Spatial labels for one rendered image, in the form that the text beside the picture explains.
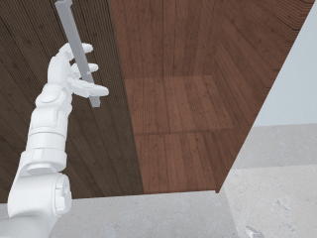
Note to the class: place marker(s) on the robot left forearm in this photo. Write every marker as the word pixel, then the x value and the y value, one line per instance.
pixel 45 150

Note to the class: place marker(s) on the wardrobe door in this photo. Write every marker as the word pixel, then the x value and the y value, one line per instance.
pixel 101 153

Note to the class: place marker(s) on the handle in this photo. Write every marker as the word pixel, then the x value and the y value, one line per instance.
pixel 67 20

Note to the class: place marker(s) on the left robot upper arm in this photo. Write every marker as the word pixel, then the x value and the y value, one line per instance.
pixel 36 203

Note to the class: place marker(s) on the robot left hand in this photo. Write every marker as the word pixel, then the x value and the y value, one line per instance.
pixel 60 70

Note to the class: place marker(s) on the robot right hand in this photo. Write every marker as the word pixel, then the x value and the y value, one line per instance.
pixel 253 233

